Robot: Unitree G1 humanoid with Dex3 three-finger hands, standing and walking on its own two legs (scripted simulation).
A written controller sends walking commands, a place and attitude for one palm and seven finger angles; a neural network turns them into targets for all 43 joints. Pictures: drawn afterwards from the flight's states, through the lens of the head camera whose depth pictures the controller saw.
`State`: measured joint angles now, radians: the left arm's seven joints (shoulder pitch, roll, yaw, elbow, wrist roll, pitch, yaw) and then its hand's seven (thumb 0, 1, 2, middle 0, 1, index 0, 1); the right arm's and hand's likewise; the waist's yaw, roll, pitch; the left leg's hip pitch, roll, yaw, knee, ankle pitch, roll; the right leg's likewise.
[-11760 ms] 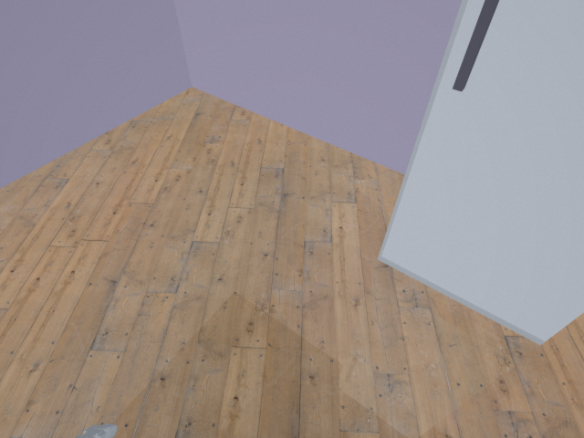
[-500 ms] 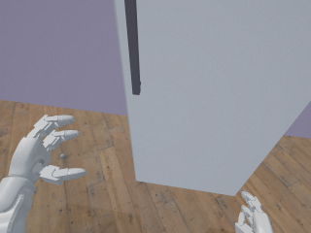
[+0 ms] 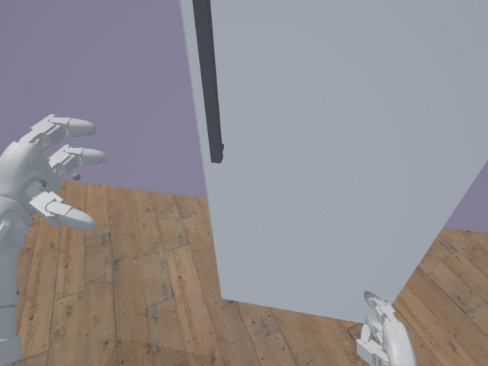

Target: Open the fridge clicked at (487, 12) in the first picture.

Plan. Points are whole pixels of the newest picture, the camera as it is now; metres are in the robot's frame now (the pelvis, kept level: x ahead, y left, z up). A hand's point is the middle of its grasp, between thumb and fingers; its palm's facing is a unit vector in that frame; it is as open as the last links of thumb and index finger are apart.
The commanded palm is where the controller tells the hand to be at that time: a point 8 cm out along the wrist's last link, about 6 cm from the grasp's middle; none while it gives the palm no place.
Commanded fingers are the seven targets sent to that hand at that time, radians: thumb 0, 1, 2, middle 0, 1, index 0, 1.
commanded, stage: raise the hand to about handle height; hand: left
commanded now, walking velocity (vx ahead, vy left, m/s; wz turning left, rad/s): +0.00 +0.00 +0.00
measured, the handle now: (212, 78) +0.54 +0.14 +0.26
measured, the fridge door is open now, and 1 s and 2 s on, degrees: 0 0 0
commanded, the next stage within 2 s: move the hooked fingers beside the handle in 0.54 s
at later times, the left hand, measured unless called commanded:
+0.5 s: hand (72, 168) +0.28 +0.29 +0.23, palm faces +0.09 -0.99 -0.09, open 14.0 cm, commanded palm +0.24 +0.33 +0.24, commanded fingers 0.00 -0.50 0.30 -0.30 -1.20 -0.30 -1.20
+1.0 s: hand (103, 152) +0.32 +0.26 +0.23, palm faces +0.05 -1.00 -0.07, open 14.0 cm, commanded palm +0.30 +0.31 +0.23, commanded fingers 0.00 -0.50 0.30 -0.30 -1.20 -0.30 -1.20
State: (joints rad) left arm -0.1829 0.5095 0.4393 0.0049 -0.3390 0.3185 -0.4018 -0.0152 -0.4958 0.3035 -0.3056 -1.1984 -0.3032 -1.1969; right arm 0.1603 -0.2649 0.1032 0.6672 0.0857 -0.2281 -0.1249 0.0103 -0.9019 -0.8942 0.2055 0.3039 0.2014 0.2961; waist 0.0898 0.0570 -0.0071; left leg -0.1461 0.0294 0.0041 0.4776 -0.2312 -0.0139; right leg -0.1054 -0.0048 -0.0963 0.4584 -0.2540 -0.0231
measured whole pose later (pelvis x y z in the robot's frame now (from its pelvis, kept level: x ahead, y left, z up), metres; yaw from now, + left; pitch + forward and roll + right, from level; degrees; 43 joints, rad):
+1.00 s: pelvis +0.01 +0.01 +0.00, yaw +0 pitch -4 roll +0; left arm -0.38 0.49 0.36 0.14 -0.28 0.42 -0.35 -0.02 -0.50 0.30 -0.31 -1.20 -0.30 -1.20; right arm 0.15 -0.27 0.10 0.65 0.09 -0.16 -0.13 0.01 -0.90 -0.89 0.20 0.30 0.20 0.30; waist 0.07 0.04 -0.02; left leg -0.16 0.01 0.01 0.46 -0.23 0.00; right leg -0.12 -0.02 -0.09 0.45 -0.25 -0.01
